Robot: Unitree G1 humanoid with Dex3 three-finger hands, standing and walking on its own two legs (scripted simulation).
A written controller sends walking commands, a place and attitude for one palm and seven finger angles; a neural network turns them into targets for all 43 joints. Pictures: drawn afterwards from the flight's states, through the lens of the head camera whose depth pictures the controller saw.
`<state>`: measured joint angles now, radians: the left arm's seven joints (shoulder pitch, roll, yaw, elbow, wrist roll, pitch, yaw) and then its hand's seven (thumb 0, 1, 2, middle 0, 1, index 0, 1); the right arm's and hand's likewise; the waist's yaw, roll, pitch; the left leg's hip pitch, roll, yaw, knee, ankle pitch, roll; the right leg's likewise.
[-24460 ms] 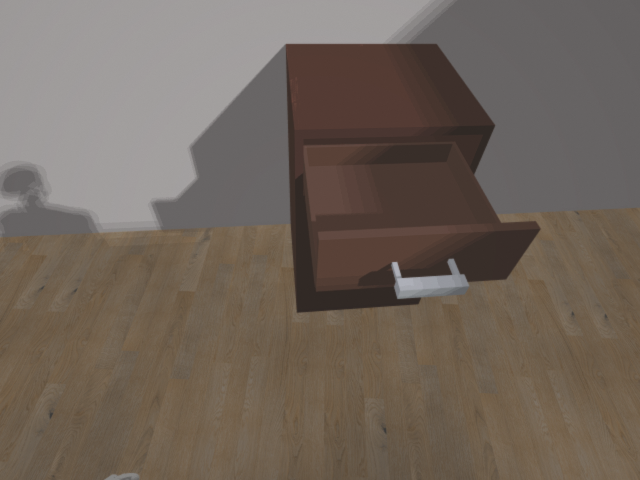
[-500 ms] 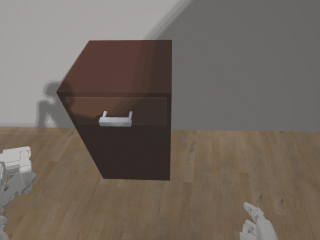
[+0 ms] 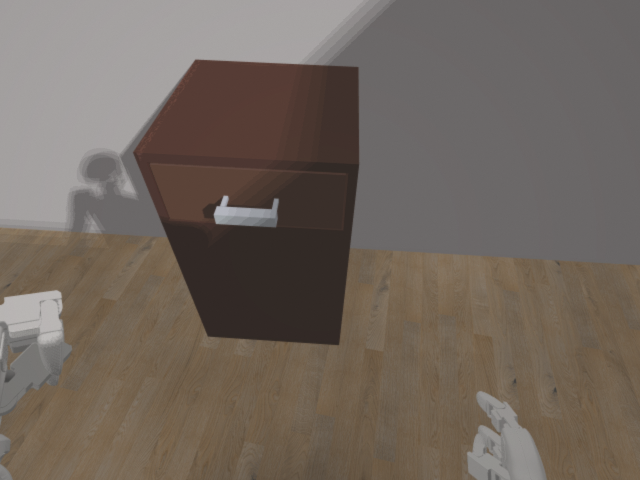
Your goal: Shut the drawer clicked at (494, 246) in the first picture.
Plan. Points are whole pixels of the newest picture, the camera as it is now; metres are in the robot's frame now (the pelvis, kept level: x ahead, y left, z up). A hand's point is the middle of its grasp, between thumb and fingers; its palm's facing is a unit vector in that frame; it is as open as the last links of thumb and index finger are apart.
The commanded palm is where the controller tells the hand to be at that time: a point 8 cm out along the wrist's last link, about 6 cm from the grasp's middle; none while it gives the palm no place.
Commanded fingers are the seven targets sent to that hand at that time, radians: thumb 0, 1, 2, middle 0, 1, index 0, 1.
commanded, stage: step back with the hand held close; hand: left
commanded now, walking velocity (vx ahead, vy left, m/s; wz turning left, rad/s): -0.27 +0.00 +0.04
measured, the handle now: (248, 209) +0.65 +0.20 -0.10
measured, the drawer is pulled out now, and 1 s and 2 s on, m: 0.00 0.00 0.00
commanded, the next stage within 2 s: stop stepping back and stand still in 0.92 s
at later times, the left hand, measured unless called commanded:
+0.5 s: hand (67, 395) +0.15 +0.21 +0.17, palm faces +0.34 -0.78 -0.52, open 3.2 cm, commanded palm +0.08 +0.26 +0.19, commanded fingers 0.00 0.90 0.90 -1.40 -1.60 -1.40 -1.60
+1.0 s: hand out of the picture +0.04 +0.19 +0.18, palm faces +0.38 -0.83 -0.41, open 3.3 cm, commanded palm -0.03 +0.23 +0.19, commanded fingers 0.00 0.90 0.90 -1.40 -1.60 -1.40 -1.60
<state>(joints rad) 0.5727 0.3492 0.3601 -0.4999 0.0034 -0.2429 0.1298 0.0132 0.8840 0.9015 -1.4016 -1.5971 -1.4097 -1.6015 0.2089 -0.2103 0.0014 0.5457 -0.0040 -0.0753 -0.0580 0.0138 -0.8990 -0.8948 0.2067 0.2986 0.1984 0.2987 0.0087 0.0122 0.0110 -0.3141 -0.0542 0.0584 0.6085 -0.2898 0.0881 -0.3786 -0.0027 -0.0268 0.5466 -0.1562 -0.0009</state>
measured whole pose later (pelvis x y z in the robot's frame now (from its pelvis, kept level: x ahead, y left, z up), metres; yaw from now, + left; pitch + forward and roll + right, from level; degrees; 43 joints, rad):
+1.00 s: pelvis -0.16 -0.05 -0.01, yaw +0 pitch +4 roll -4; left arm 0.54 0.39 0.39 -0.64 -0.04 -0.35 0.13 0.01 0.89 0.90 -1.40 -1.60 -1.41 -1.60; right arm 0.12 -0.13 0.01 0.67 -0.05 -0.16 -0.03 0.01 -0.90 -0.89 0.21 0.30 0.20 0.30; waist 0.04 -0.01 0.02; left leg -0.62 0.11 0.07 0.48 -0.01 0.00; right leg -0.11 0.04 0.01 0.46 -0.42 -0.01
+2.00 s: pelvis -0.20 -0.03 +0.01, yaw +0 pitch +0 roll -1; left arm 0.62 0.38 0.35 -0.61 -0.02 -0.22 0.13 0.02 0.88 0.90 -1.40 -1.60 -1.41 -1.60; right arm 0.22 -0.17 0.03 0.62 -0.01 -0.13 -0.05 0.01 -0.90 -0.89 0.21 0.30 0.20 0.30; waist -0.02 -0.01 0.03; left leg -0.30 0.03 0.04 0.57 -0.27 0.01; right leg -0.24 0.03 -0.05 0.53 -0.28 -0.03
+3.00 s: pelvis -0.22 -0.01 +0.01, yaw +1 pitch -1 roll -1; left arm 0.33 0.25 0.00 1.06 0.01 0.02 0.01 0.01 0.90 0.90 -0.68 -0.85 -0.68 -0.85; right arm 0.30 -0.21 -0.01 1.06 -0.02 0.03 -0.01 0.01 -0.90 -0.90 0.20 0.30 0.20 0.30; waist 0.00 0.00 0.07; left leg -0.26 -0.01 0.03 0.45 -0.18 0.04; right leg -0.20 0.00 -0.06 0.42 -0.20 -0.01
